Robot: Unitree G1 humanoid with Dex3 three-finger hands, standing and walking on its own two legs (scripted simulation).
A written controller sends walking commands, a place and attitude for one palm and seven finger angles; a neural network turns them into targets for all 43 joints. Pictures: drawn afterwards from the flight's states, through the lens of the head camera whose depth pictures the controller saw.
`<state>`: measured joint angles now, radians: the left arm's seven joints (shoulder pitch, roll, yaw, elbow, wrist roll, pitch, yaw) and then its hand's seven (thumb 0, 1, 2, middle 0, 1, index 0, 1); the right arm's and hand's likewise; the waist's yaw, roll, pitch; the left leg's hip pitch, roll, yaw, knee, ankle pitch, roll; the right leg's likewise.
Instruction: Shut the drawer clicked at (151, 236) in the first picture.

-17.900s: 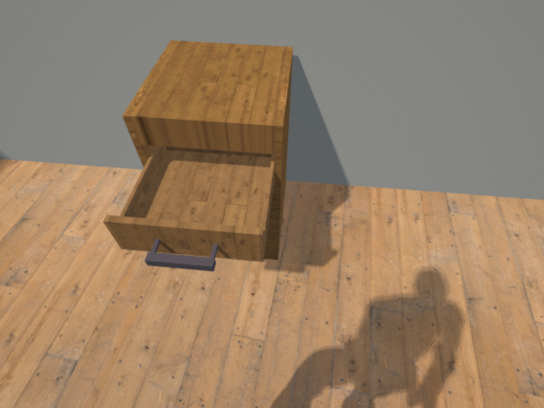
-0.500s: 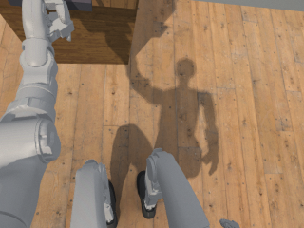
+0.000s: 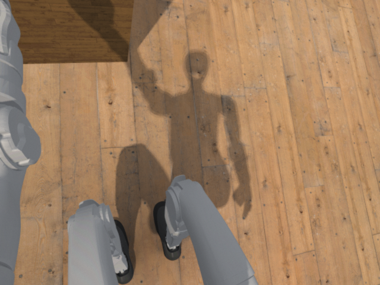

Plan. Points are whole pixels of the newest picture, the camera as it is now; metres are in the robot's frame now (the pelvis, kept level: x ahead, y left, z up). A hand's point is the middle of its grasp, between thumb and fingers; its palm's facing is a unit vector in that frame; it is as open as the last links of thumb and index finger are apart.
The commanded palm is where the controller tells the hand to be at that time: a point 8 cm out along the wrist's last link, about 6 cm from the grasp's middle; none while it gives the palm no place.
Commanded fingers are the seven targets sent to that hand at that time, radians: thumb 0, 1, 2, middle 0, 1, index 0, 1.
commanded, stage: pull the fist back off the drawer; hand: left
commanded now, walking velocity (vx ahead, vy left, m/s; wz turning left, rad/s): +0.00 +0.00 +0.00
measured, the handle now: out of the picture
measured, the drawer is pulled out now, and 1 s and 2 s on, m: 0.03 0.01 0.01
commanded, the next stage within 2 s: draw the hand back to the body in 0.74 s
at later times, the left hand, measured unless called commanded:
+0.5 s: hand out of the picture +0.62 +0.16 +0.04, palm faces +0.07 -1.00 -0.03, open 3.2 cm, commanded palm +0.59 +0.15 +0.04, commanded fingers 0.00 0.90 0.90 -1.40 -1.60 -1.40 -1.60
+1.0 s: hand out of the picture +0.57 +0.16 +0.07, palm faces +0.06 -0.99 -0.09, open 3.3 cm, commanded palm +0.51 +0.18 +0.10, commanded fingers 0.00 0.90 0.90 -1.40 -1.60 -1.40 -1.60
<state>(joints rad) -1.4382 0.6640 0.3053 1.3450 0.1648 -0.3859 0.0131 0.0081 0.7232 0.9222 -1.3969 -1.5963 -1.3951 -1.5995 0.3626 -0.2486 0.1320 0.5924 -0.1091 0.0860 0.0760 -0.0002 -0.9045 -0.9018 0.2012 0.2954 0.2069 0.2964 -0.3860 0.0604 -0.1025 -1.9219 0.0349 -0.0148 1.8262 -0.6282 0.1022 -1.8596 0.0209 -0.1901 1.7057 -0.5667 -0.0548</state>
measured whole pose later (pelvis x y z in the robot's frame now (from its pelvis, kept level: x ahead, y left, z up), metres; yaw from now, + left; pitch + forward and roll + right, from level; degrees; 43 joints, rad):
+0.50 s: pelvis +0.02 +0.00 +0.02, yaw +0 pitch +41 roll -8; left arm -1.18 0.54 0.35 1.07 0.06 -0.33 -0.03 0.01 0.88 0.89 -1.40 -1.60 -1.39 -1.60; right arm 0.36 -0.24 0.10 0.56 -0.08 0.13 0.11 0.00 -0.90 -0.90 0.20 0.30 0.21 0.30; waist -0.29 0.07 -0.13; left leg -1.82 0.04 0.01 1.76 -0.66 0.09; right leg -1.78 0.04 -0.16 1.65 -0.59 -0.06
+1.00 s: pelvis +0.03 -0.01 +0.04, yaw +3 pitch +38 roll -5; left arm -0.88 0.41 0.32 0.79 -0.02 -0.40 -0.06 0.02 0.90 0.90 -1.39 -1.60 -1.39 -1.60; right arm 0.25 -0.25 0.03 0.52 -0.04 0.18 0.08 0.00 -0.91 -0.90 0.20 0.29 0.20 0.30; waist -0.20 0.07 -0.14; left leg -1.69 0.03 0.02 1.69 -0.66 0.07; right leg -1.67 0.04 -0.14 1.61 -0.61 -0.07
